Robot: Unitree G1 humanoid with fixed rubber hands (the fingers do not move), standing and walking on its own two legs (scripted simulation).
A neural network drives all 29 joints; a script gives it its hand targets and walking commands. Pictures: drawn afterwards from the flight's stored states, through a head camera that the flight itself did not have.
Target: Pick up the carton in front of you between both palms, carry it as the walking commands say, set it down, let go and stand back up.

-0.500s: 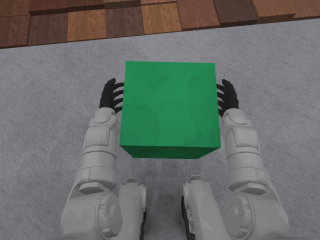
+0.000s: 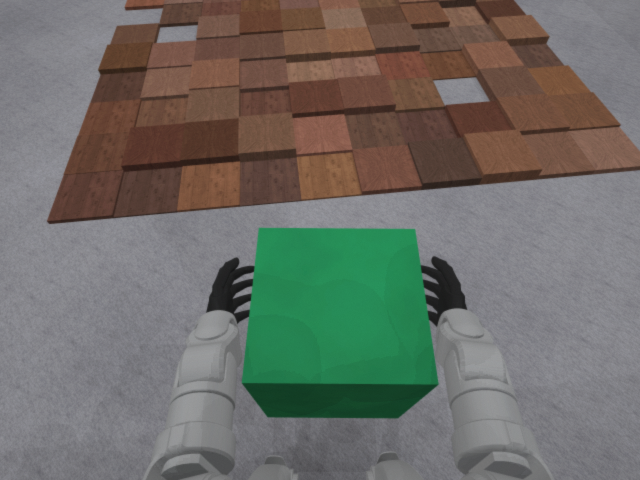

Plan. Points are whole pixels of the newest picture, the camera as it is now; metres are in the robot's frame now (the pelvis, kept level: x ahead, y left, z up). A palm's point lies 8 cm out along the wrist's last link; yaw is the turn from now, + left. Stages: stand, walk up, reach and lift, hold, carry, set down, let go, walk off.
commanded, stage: reach and lift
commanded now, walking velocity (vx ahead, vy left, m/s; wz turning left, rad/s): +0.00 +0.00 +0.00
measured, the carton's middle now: (334, 331) +0.35 -0.01 -0.09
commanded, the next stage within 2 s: hold in 1.36 s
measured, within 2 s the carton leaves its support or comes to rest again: neither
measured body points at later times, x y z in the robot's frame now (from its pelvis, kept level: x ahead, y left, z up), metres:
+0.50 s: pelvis +0.02 +0.00 +0.07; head -0.02 +0.00 +0.52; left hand +0.33 +0.15 +0.09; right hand +0.33 -0.15 +0.09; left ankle +0.04 +0.12 -0.67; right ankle +0.04 -0.12 -0.67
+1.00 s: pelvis +0.02 +0.00 +0.07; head +0.00 +0.00 +0.52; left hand +0.33 +0.15 +0.10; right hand +0.33 -0.15 +0.10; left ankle +0.04 +0.12 -0.67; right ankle +0.04 -0.12 -0.67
